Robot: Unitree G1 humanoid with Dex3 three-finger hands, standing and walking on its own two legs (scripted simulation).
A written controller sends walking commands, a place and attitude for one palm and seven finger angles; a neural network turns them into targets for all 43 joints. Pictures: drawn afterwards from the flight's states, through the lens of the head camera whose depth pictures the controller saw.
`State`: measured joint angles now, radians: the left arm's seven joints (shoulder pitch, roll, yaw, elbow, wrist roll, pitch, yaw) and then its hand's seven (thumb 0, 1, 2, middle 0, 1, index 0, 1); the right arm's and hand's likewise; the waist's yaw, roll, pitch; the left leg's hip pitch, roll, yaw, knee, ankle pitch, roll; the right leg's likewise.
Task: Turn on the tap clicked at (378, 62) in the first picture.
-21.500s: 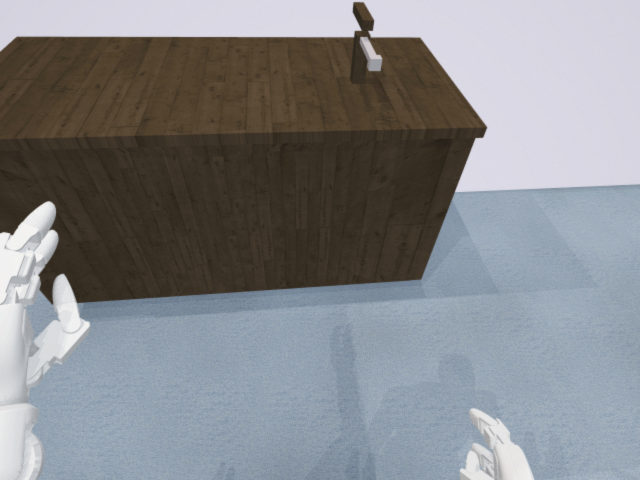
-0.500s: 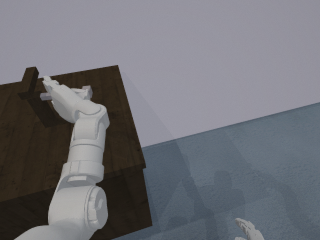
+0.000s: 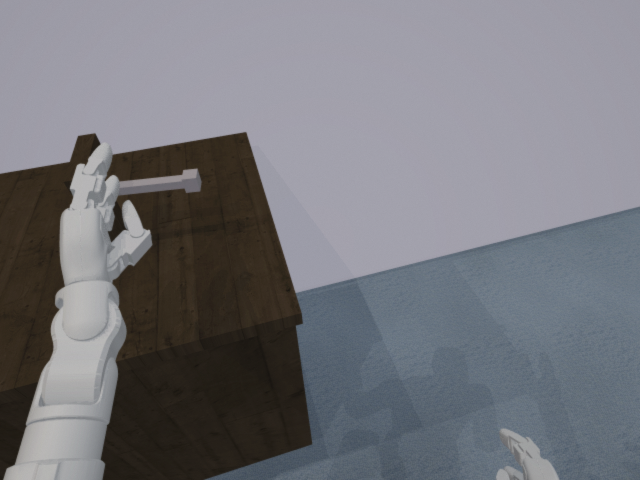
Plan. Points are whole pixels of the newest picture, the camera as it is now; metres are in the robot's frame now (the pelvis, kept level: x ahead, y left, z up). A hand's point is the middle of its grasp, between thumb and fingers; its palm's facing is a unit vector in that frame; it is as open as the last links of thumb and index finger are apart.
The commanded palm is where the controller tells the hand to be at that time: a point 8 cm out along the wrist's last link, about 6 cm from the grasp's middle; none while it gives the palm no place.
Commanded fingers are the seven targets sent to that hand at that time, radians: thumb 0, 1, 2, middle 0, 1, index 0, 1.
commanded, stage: draw the hand back beside the body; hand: left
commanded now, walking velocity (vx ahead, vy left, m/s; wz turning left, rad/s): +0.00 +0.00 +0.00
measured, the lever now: (191, 180) +0.54 +0.28 +0.09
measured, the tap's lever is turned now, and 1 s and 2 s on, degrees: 82 82 82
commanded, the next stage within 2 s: step back with the hand held close in 0.98 s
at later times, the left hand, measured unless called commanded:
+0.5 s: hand (111, 282) +0.26 +0.25 +0.17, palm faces +0.36 -0.89 -0.27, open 7.5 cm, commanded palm +0.21 +0.29 +0.17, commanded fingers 0.00 0.90 0.90 -0.20 -0.30 -0.20 -0.30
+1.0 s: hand (95, 314) +0.22 +0.25 +0.16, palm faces +0.42 -0.85 -0.32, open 7.4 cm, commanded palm +0.17 +0.29 +0.17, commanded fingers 0.00 0.90 0.90 -0.20 -0.30 -0.20 -0.30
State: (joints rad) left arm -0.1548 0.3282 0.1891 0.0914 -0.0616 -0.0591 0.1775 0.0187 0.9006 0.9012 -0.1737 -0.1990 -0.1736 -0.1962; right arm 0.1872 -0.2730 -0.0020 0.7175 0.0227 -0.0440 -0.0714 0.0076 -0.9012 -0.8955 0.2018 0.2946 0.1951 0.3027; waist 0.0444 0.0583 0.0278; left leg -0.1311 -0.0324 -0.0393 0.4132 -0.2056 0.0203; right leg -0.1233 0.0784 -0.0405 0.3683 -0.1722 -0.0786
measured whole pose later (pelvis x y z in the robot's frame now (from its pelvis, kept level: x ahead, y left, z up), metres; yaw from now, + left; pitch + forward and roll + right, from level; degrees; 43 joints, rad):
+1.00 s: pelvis +0.02 +0.01 +0.00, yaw +0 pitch -6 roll +0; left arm 0.39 0.31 0.25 -0.37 -0.05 -0.11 0.13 0.02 0.89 0.90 -0.21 -0.30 -0.21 -0.30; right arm 0.15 -0.21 0.01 0.68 -0.01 -0.09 -0.05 0.01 -0.90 -0.90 0.20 0.30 0.20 0.30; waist 0.06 0.04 0.04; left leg -0.06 -0.04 -0.03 0.37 -0.21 0.04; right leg -0.05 0.07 -0.03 0.32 -0.17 -0.06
